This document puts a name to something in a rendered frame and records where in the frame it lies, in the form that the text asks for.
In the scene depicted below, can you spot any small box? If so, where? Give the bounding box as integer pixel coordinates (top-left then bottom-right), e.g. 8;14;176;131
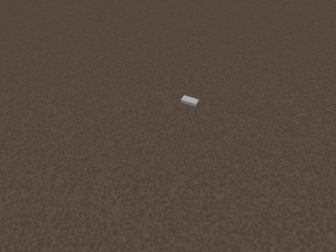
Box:
181;95;199;107

